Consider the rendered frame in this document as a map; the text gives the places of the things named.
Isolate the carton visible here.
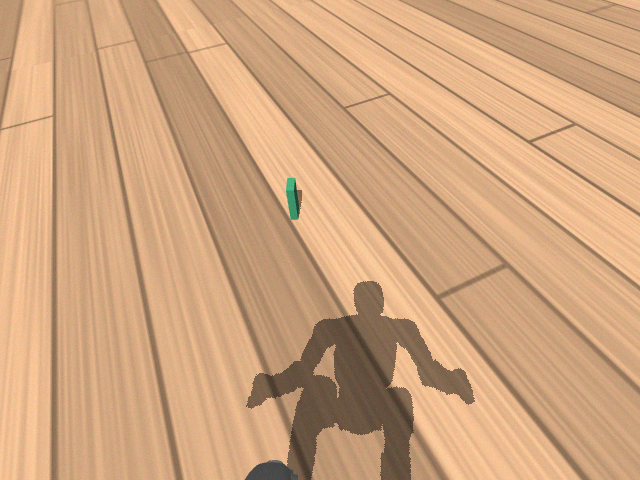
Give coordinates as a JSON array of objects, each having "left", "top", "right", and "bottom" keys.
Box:
[{"left": 286, "top": 178, "right": 299, "bottom": 220}]

